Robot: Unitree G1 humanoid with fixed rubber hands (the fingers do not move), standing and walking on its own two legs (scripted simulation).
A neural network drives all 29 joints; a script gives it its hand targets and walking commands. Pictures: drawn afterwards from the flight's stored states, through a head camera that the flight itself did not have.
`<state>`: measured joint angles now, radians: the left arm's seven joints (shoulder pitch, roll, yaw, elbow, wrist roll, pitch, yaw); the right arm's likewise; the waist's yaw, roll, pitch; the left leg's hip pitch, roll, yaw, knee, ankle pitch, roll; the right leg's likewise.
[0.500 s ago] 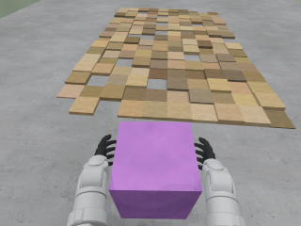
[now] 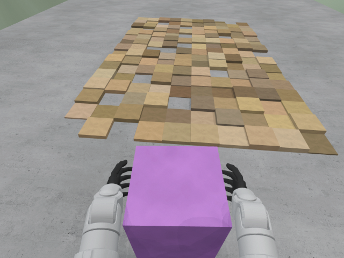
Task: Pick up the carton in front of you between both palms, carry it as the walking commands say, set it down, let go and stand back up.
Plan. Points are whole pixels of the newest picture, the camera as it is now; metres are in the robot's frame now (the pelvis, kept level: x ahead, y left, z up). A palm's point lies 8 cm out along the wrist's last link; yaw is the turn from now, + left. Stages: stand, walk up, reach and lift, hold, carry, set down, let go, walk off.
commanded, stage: reach and lift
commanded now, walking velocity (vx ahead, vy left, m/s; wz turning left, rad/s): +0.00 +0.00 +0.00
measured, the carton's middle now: (175, 204) +0.30 +0.00 -0.04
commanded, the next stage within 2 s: hold in 0.10 s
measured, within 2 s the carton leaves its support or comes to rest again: neither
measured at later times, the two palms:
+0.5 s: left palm (111, 192) +0.27 +0.15 +0.05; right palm (242, 197) +0.27 -0.15 +0.05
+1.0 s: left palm (105, 161) +0.33 +0.17 +0.09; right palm (230, 163) +0.34 -0.13 +0.09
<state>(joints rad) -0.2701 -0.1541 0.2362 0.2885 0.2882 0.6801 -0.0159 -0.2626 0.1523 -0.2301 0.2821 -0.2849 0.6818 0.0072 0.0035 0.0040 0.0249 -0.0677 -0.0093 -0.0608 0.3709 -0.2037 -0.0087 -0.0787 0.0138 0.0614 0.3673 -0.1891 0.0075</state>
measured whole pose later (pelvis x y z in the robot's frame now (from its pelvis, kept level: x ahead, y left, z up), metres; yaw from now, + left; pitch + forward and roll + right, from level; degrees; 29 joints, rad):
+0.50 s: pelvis -0.02 +0.00 +0.00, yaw +0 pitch -9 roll +0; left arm -0.29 -0.16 0.24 0.24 0.28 0.76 -0.02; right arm -0.28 0.16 -0.23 0.23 -0.28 0.76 0.01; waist 0.00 0.00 0.05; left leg -0.04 -0.01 -0.06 0.38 -0.19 -0.01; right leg -0.05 0.01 0.06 0.38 -0.18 0.01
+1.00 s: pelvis +0.05 +0.02 +0.00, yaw +0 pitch +4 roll -1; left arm -0.23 -0.12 0.16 -0.08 0.14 1.00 0.05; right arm -0.23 0.14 -0.14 -0.06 -0.16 0.98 -0.07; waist 0.01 0.02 -0.17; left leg -0.20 0.03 0.05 0.41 -0.28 0.02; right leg -0.41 -0.03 -0.09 0.70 -0.41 0.00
